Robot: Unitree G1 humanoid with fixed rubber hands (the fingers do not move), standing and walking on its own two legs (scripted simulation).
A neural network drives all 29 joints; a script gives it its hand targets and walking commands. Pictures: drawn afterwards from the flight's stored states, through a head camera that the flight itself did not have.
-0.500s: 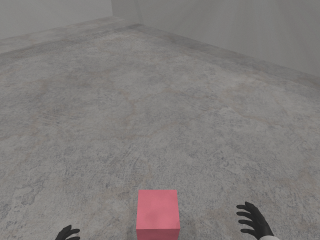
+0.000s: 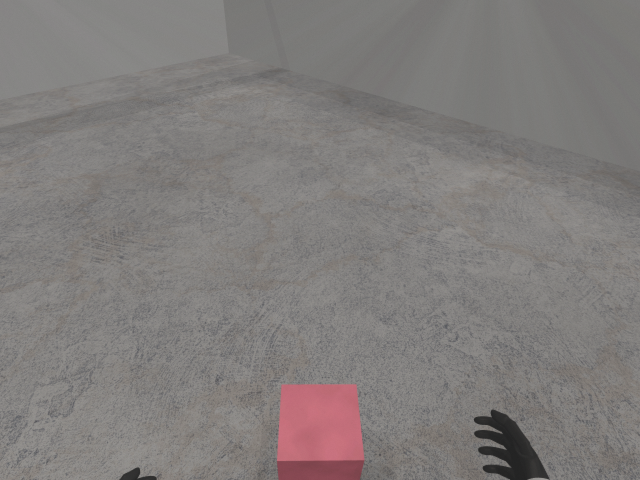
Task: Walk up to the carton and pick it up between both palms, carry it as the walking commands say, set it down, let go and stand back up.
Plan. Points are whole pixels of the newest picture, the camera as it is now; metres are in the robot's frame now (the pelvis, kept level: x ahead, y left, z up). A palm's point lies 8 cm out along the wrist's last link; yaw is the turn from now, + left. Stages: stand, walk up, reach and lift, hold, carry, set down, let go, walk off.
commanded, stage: stand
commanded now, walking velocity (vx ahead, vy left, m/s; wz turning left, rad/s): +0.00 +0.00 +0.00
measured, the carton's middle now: (318, 441) +0.47 +0.03 -0.64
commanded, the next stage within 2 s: none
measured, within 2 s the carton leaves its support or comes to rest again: neither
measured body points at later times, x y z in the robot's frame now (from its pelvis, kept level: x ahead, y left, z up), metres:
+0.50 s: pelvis -0.01 +0.00 +0.00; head -0.06 +0.02 +0.45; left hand +0.07 +0.28 -0.11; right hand +0.18 -0.23 -0.06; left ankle +0.06 +0.11 -0.73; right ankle -0.01 -0.13 -0.73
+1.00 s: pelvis -0.02 +0.01 +0.00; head -0.07 +0.02 +0.45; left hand +0.06 +0.28 -0.11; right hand +0.17 -0.23 -0.06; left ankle +0.06 +0.11 -0.73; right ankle -0.01 -0.13 -0.73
